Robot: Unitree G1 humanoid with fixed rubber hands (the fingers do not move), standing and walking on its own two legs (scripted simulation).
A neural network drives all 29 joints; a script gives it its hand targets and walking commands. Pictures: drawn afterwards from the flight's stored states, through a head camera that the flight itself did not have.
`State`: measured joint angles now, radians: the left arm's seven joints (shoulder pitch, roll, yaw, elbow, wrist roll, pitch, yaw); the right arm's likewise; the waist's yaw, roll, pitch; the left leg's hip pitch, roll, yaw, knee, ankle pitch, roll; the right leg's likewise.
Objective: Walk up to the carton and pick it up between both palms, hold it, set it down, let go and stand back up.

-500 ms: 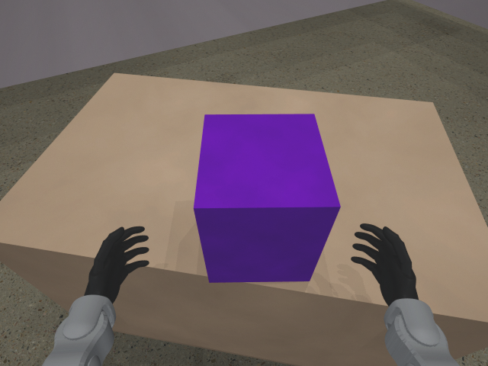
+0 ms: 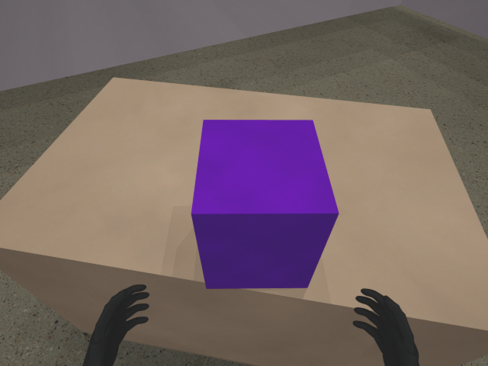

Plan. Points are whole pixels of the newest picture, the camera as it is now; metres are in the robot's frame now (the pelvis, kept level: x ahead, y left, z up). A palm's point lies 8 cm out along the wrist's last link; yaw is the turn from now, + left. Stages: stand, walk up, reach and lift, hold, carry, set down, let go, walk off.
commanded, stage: let go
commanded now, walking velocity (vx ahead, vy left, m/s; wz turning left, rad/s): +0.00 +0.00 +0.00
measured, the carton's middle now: (257, 207) +0.40 +0.04 +0.02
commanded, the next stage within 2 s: stand in 0.80 s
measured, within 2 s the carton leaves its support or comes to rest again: neither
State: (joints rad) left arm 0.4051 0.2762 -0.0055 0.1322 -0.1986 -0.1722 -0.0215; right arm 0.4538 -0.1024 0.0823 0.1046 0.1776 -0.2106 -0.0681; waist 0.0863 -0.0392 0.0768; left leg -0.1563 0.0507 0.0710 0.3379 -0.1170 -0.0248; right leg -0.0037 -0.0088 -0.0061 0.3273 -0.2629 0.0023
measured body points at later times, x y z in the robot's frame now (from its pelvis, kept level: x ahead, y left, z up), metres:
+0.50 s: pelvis +0.01 +0.00 +0.00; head +0.02 +0.00 +0.45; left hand +0.19 +0.21 -0.10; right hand +0.16 -0.24 -0.09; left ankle +0.04 +0.13 -0.75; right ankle -0.05 -0.12 -0.75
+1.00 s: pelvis +0.02 -0.01 -0.01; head +0.03 -0.02 +0.44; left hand +0.14 +0.23 -0.12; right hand +0.12 -0.26 -0.15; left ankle +0.04 +0.13 -0.75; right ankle -0.05 -0.12 -0.75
